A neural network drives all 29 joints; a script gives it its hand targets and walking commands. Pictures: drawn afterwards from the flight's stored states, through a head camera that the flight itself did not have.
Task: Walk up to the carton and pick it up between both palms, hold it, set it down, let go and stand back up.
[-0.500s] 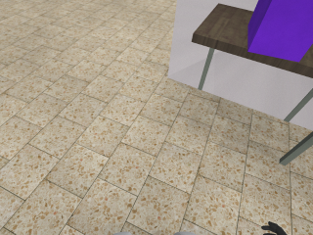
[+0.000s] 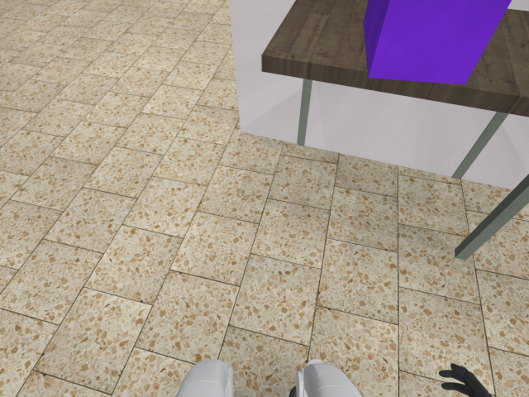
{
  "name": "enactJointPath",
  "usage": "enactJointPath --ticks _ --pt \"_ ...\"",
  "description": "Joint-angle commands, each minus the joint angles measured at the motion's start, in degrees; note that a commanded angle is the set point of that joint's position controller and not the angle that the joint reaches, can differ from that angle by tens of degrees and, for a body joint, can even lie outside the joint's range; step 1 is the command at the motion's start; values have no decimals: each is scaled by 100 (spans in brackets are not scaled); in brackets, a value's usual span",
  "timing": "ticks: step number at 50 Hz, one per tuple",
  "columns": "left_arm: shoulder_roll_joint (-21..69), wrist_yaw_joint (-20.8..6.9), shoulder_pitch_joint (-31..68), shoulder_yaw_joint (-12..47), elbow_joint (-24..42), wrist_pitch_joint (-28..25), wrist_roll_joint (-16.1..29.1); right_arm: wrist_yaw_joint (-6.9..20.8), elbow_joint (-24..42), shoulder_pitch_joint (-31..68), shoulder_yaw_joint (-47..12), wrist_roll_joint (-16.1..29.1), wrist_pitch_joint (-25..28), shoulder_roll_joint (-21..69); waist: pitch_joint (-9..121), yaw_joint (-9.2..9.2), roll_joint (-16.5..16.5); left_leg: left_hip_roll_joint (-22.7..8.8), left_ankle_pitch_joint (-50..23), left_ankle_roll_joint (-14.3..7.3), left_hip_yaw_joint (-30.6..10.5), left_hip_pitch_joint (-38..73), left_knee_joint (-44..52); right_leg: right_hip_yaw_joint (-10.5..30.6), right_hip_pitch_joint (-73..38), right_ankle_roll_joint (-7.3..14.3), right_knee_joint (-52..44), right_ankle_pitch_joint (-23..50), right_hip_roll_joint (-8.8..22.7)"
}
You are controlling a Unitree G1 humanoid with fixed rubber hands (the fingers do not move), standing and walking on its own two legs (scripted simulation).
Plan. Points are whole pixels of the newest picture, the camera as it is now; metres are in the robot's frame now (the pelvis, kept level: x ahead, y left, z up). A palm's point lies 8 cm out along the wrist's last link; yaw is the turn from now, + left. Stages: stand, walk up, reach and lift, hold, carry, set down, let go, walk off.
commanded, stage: walk up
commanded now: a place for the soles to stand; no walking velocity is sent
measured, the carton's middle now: (426, 0) +0.94 -0.35 +0.14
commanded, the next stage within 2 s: none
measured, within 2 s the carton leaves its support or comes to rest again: neither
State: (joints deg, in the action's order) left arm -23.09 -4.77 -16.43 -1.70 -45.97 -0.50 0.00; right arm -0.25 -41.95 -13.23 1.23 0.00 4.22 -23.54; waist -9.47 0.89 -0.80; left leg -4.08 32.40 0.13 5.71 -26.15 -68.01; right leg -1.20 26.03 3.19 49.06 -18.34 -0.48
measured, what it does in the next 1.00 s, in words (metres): walks ahead: left foot, then right foot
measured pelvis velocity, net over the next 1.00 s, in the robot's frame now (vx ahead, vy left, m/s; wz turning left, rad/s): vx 0.23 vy -0.03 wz -0.15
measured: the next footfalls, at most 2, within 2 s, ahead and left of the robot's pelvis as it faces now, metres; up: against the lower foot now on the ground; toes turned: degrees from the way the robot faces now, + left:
left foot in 0.20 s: +0.17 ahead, +0.14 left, +0.00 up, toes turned +7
right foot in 0.72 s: +0.31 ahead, -0.09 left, +0.00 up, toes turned -8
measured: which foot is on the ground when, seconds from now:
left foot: up 0.00-0.18, down 0.20-0.72, up 0.74-1.00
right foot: down 0.00-0.22, up 0.24-0.70, down 0.72-1.00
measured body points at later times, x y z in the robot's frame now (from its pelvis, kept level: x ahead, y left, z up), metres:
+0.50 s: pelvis +0.12 +0.04 +0.02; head +0.13 +0.09 +0.46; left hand +0.23 +0.36 -0.12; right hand +0.20 -0.29 -0.04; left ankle +0.13 +0.14 -0.70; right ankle +0.17 -0.07 -0.65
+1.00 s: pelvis +0.23 -0.03 +0.01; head +0.26 -0.04 +0.46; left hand +0.33 +0.27 -0.10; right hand +0.28 -0.36 -0.10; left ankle +0.30 +0.10 -0.64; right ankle +0.27 -0.09 -0.70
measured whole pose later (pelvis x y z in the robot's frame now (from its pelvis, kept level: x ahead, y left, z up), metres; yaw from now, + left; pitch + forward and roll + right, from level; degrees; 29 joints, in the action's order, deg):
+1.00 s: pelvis +0.23 -0.03 +0.01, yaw -8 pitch -4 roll +2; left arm -22.9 -3.8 -17.5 -1.7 -45.8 0.4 0.0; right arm -1.0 -44.0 -15.1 1.2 0.0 2.6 -23.9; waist -8.3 0.9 -0.8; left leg -5.4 27.8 0.9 5.6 -31.4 -66.2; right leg -2.1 21.5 5.3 46.9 -21.3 -3.4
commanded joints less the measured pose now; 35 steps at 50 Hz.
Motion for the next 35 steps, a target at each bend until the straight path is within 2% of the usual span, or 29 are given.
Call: enactJointPath --ticks 1,4,6,7,8,9,10,11,12,13,15,16,19,23,27,29,31,32,33,34,35 --pt "-1672 137 -244 -686 476 -177 -153 7 -14 -114 619 -33 53 -1391 932 258 -903 -96 -333 -271 -494 -599 817 3192 -858 882 -3162 -2248 1171" --pt "-1729 102 -146 -701 517 -132 -209 -37 -73 -115 655 -49 105 -1468 830 235 -966 -46 -367 -265 -341 -447 1330 3312 -414 1105 -3194 -2762 1278" --pt "-1742 78 5 -697 566 -95 -224 -58 -177 -359 688 -51 163 -1491 890 118 -1000 15 -512 -292 -252 50 1680 3203 -106 1139 -3024 -2647 1274" --pt "-1702 67 220 -679 609 -65 -210 -70 -275 -616 705 -50 201 -1456 949 -47 -919 46 -804 -332 -219 670 2117 2913 263 1054 -2729 -2449 1175" --pt "-1558 62 563 -626 726 -24 -188 -92 -456 -1122 726 -54 255 -1389 1040 -365 -713 146 -1352 -397 -207 1832 2859 2330 1022 853 -2074 -2234 870" --pt "-1113 71 754 -504 821 11 -177 -150 -662 -1775 832 -138 314 -1544 1230 -750 58 -73 -1265 -481 -835 3319 3602 1606 2167 514 -729 -1920 319" --pt "-480 112 590 -333 889 -17 -119 -248 -703 -2201 1017 -271 347 -2158 1575 -982 1865 -1525 358 -627 -2901 3923 4720 845 2947 97 1374 -1775 -752" --pt "-991 158 431 -411 767 33 -165 -295 -426 -1563 1053 -206 340 -2451 1342 -727 1069 -2604 1794 -836 -4362 3357 5558 984 3154 -109 2248 -1315 -565" --pt "-1408 161 256 -494 589 70 -184 -308 -298 -1066 1016 -116 341 -2476 1113 -528 385 -2622 2103 -776 -4104 2840 5614 1298 2867 -139 2264 -882 -169" --pt "-1436 128 202 -512 457 79 -165 -312 -332 -854 951 -106 363 -2324 818 -442 197 -2387 1760 -626 -3697 2417 5582 1299 2607 -151 2283 -563 40" --pt "-1373 78 2 -557 320 99 -160 -308 -316 -595 888 -125 382 -2005 639 -288 601 -1910 680 -382 -2703 2101 5540 1054 2154 -219 2212 -87 205" --pt "-1334 57 -139 -567 248 97 -157 -280 -296 -598 863 -105 382 -1926 649 -264 787 -1792 143 -343 -2319 2020 5477 987 1892 -264 2081 24 251" --pt "-1266 25 -77 -539 271 119 -111 -237 -291 -667 824 -85 370 -1806 491 -227 996 -1724 -1326 -492 -1590 1996 5209 897 1668 -313 1745 296 305" --pt "-1270 -28 184 -488 394 141 -129 -199 -201 -577 828 -58 311 -1835 321 -244 1098 -1789 -2227 -894 -1091 2202 4987 705 1664 -322 1342 273 386" --pt "-1313 -90 480 -495 555 127 -131 -192 -94 -461 865 -41 276 -1985 77 -246 1083 -2099 -3101 -1166 -988 2317 4729 578 1673 -275 823 23 556" --pt "-1319 -122 609 -504 646 100 -120 -205 -13 -317 876 -41 274 -2046 0 -201 1057 -2268 -3749 -1223 -864 2217 4531 491 1432 -218 381 -183 710" --pt "-1273 -151 621 -509 693 45 -103 -205 63 -72 873 -63 274 -2098 86 -110 1199 -2225 -4149 -1160 -584 2109 4190 398 927 -132 -313 -400 822" --pt "-1265 -149 425 -530 647 17 -99 -198 95 76 873 -77 267 -2107 296 2 1330 -2125 -4333 -1108 -436 2149 3887 305 571 -81 -598 -487 781" --pt "-1285 -132 -36 -586 492 -20 -108 -192 137 291 866 -66 247 -2084 685 284 1252 -1838 -4608 -978 -60 1956 3120 167 -295 26 -1138 -467 635" --pt "-1403 -78 -1082 -714 77 -84 -114 -190 152 349 811 -69 213 -1888 1311 775 488 -1358 -4341 -781 238 1395 1365 148 -1793 89 -1749 87 294" --pt "-1772 37 -1573 -828 -54 -120 -149 -167 129 1 635 3 178 -1401 1397 978 -710 -688 -3569 -524 196 554 38 611 -2534 22 -1909 262 -3"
